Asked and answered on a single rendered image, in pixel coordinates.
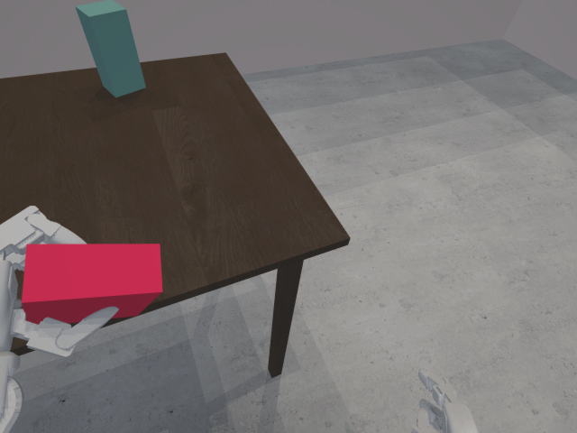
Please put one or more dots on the sponge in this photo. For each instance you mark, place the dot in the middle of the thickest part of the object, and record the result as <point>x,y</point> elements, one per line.
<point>69,282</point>

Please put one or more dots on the table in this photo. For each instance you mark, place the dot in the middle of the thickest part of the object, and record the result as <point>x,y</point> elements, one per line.
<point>191,162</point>

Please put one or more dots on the robot left hand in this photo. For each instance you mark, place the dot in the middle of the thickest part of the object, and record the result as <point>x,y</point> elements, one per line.
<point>51,336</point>

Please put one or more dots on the robot right hand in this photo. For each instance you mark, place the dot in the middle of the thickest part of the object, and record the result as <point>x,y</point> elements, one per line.
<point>455,416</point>

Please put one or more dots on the left robot forearm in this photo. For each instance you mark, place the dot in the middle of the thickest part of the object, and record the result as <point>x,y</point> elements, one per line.
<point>11,392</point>

